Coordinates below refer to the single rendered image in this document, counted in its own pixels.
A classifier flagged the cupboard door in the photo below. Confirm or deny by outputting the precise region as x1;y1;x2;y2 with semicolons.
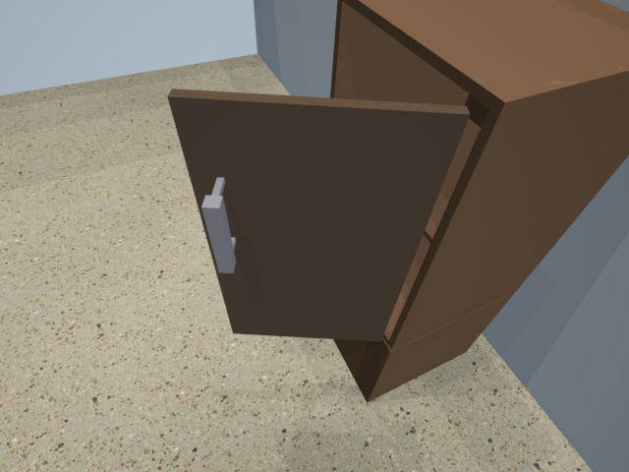
167;88;471;342

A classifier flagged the handle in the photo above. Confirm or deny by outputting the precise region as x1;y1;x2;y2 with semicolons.
201;177;236;273

